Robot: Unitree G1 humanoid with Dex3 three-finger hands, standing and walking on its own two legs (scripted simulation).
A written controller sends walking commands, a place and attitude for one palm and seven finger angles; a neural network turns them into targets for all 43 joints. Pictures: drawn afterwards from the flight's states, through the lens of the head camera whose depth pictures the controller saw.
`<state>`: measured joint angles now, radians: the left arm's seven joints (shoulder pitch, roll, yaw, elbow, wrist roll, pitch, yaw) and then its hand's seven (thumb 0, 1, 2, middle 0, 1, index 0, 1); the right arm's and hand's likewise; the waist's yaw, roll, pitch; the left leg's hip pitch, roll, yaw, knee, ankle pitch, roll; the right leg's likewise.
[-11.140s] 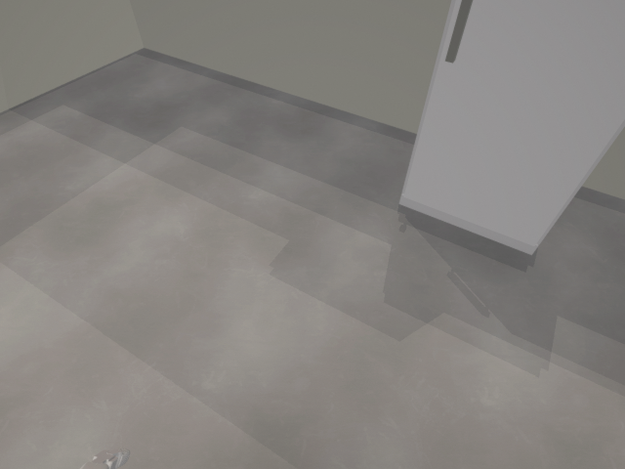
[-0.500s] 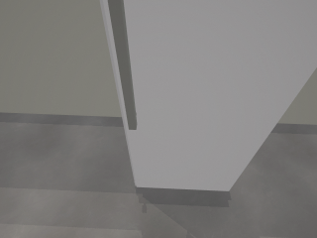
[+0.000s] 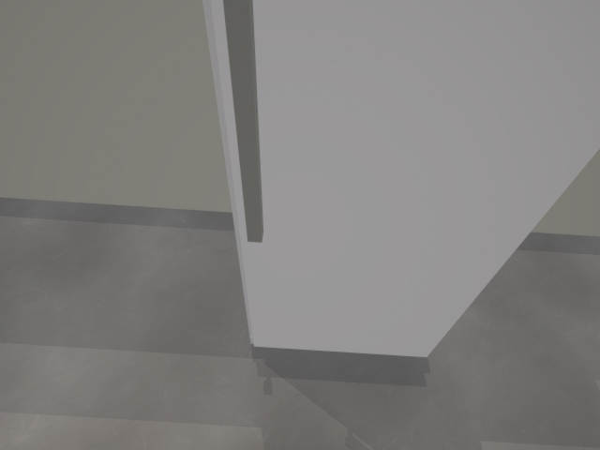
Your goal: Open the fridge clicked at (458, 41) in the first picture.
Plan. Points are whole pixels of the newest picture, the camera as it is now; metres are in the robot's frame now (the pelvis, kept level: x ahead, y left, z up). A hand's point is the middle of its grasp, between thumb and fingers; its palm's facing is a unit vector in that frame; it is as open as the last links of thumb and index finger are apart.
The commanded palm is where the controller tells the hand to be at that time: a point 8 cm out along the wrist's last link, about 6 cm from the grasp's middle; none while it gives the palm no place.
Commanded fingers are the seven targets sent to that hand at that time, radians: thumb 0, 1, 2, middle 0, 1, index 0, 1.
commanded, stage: raise the hand to about handle height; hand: left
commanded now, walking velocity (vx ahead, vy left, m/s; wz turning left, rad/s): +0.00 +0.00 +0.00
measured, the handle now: (250, 117) +0.49 +0.11 +0.19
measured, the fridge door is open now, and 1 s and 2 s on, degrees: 0 0 0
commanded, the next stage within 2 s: none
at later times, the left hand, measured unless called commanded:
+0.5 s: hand out of the picture +0.12 +0.20 -0.04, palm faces +0.11 -0.99 -0.01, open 8.8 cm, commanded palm +0.12 +0.25 +0.00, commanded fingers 0.00 0.34 0.66 -0.24 -0.66 -0.24 -0.66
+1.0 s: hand (96, 355) +0.20 +0.25 +0.06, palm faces +0.09 -0.99 -0.05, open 11.8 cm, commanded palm +0.17 +0.30 +0.07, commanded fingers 0.00 -0.24 0.41 -0.28 -1.03 -0.28 -1.03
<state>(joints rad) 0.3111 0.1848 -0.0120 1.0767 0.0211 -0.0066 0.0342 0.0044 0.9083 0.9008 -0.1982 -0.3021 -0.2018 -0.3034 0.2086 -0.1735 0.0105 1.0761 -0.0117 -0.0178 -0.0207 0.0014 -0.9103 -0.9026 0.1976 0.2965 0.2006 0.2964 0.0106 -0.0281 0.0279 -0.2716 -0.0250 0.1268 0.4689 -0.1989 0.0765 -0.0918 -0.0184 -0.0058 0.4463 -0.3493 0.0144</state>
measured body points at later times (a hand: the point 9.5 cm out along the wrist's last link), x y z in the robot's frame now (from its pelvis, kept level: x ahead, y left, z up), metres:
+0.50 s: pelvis -0.05 -0.03 -0.06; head -0.04 -0.01 +0.39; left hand +0.11 +0.25 -0.04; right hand +0.16 -0.28 -0.09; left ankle +0.04 +0.07 -0.74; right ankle -0.03 -0.12 -0.74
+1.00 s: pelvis +0.00 +0.00 -0.03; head +0.02 +0.01 +0.42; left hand +0.19 +0.30 +0.06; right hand +0.17 -0.23 -0.11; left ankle +0.04 +0.07 -0.74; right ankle -0.03 -0.12 -0.74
